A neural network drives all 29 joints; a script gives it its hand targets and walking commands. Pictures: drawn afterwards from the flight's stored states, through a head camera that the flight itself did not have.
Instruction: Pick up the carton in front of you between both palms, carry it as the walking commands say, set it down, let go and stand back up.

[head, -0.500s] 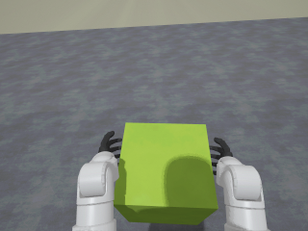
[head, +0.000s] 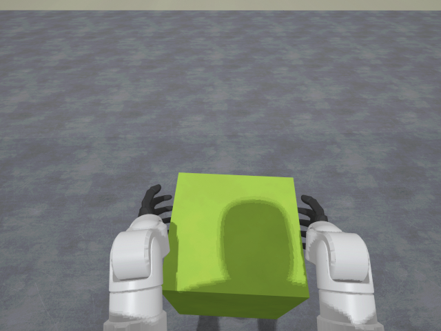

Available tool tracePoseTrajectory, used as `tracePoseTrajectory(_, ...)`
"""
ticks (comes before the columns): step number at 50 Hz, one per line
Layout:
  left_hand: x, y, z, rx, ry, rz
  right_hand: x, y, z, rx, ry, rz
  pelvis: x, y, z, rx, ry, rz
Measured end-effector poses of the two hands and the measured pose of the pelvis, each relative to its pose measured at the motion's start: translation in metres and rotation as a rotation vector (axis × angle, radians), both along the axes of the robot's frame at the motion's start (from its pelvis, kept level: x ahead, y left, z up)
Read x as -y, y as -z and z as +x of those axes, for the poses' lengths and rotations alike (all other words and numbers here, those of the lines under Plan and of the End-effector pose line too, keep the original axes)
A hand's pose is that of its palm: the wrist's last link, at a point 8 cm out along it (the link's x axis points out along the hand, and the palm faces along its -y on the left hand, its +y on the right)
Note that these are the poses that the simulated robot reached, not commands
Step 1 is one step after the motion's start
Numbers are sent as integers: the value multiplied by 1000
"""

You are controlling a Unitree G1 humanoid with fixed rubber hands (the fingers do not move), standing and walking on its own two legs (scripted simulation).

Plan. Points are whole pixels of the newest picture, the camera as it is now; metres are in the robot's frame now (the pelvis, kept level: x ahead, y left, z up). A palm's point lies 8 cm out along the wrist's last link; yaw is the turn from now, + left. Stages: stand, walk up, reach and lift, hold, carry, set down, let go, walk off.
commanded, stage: carry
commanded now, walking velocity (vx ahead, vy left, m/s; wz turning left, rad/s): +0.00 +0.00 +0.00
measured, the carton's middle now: (231, 251) +0.30 +0.01 -0.02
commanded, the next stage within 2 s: hold in 1.78 s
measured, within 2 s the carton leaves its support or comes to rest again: neither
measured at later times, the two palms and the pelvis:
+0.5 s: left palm (172, 200) +0.34 +0.12 +0.09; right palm (330, 218) +0.32 -0.17 +0.08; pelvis +0.04 -0.02 +0.00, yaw -1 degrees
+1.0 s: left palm (171, 229) +0.29 +0.11 +0.09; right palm (340, 247) +0.27 -0.17 +0.07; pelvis +0.00 -0.02 +0.00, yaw -2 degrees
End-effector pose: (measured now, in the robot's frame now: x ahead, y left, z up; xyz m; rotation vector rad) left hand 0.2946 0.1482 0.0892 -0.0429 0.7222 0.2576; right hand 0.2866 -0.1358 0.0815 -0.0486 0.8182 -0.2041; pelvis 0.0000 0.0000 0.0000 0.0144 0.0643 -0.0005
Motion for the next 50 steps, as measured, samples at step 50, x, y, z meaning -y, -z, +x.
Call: tracePoseTrajectory(50,36,3,-4,-7,65,38,35,8,-19,-5,55,-4,21,4,-4,37,33,-13)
